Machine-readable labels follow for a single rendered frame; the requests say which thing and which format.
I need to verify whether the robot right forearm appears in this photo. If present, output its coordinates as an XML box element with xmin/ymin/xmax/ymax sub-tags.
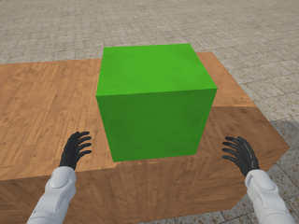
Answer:
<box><xmin>245</xmin><ymin>169</ymin><xmax>296</xmax><ymax>224</ymax></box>

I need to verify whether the carton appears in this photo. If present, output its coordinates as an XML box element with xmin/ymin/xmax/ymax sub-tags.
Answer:
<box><xmin>95</xmin><ymin>43</ymin><xmax>218</xmax><ymax>162</ymax></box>

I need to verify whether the pedestal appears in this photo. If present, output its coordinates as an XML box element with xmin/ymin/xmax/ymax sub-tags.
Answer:
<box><xmin>0</xmin><ymin>51</ymin><xmax>290</xmax><ymax>224</ymax></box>

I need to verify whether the robot left forearm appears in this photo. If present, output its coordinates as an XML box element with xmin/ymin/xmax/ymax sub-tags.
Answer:
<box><xmin>26</xmin><ymin>166</ymin><xmax>77</xmax><ymax>224</ymax></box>

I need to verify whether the left robot hand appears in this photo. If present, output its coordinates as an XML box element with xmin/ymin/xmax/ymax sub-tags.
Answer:
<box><xmin>59</xmin><ymin>131</ymin><xmax>92</xmax><ymax>171</ymax></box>

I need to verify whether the right robot hand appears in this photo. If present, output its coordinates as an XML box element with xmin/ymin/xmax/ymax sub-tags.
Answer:
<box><xmin>222</xmin><ymin>136</ymin><xmax>261</xmax><ymax>177</ymax></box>

